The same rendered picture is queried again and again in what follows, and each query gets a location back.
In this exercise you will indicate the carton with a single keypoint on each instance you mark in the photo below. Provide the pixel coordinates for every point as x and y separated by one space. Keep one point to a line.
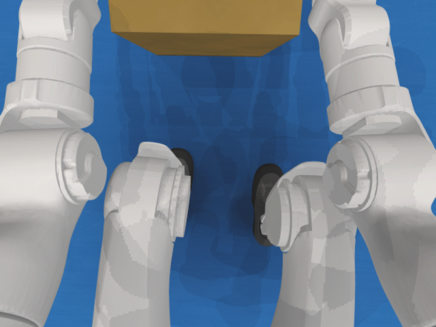
220 28

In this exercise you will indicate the robot left thigh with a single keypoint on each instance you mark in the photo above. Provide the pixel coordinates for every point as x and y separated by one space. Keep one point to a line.
134 266

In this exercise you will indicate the robot left upper arm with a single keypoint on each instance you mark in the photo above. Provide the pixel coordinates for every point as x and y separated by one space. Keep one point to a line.
46 178

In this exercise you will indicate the robot right upper arm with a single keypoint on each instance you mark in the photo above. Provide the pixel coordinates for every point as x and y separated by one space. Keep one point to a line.
387 183

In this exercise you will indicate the right robot forearm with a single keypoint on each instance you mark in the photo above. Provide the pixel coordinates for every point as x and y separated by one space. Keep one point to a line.
360 71

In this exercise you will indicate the left robot foot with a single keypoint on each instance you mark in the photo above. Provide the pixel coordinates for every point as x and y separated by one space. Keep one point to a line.
186 159

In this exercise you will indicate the left robot forearm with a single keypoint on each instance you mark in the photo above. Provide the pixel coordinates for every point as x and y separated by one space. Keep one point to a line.
54 64

